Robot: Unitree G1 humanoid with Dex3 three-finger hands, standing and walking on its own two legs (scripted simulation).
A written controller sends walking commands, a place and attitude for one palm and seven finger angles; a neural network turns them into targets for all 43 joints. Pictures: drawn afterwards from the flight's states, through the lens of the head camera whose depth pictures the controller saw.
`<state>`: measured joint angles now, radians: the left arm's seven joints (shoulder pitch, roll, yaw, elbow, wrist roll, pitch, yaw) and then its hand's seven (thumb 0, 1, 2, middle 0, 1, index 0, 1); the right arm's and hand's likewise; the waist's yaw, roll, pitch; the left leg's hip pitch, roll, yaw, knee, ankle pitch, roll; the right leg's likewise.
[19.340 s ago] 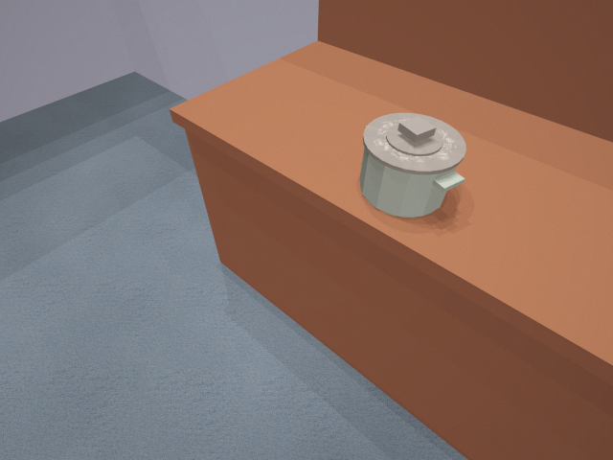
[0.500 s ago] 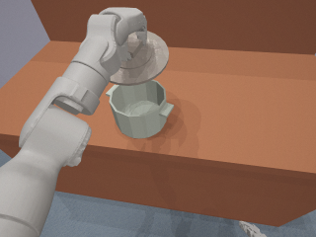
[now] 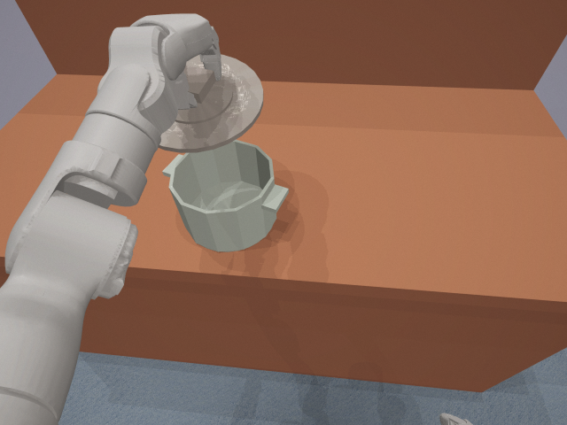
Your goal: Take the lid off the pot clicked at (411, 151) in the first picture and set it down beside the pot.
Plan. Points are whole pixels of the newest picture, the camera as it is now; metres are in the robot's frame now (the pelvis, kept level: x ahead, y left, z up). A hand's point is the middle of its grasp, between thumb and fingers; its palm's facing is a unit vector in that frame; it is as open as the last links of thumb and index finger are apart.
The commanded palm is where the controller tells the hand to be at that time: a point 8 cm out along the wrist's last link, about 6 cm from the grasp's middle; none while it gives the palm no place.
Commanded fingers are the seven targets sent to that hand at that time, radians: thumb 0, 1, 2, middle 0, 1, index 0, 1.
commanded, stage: move the lid sideways beside the pot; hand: left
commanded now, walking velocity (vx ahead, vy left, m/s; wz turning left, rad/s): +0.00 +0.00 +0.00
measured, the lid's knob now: (191, 83) +0.52 +0.11 +0.22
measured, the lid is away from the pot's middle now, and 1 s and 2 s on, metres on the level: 0.02 0.14 0.23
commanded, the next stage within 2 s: lower the lid onto the table in 1.82 s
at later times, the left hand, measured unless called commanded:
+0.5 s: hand (119, 88) +0.48 +0.20 +0.24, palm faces -0.23 -0.03 -0.97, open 8.4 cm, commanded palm +0.48 +0.19 +0.31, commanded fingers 0.00 0.61 1.08 -0.74 -0.98 -0.72 -0.97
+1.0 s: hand (93, 84) +0.49 +0.23 +0.24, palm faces -0.24 -0.05 -0.97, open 8.4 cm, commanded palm +0.49 +0.23 +0.31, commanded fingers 0.00 0.61 1.08 -0.74 -0.98 -0.72 -0.97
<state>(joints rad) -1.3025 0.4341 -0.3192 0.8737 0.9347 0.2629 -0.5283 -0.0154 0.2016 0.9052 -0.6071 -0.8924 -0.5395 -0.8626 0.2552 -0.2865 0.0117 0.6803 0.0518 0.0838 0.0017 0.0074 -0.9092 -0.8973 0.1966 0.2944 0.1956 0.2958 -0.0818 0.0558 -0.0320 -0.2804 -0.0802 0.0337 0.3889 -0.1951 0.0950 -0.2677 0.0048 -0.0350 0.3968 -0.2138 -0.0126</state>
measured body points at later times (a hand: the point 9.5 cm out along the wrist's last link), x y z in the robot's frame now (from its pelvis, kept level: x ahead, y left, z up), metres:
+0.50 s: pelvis +0.00 +0.00 +0.00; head +0.04 +0.00 +0.45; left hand +0.49 +0.19 +0.30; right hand +0.11 -0.26 -0.12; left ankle +0.00 +0.06 -0.74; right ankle -0.01 -0.11 -0.74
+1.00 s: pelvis +0.00 +0.02 +0.00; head +0.05 +0.02 +0.44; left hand +0.50 +0.23 +0.29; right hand +0.08 -0.24 -0.13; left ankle +0.00 +0.06 -0.74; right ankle -0.01 -0.11 -0.74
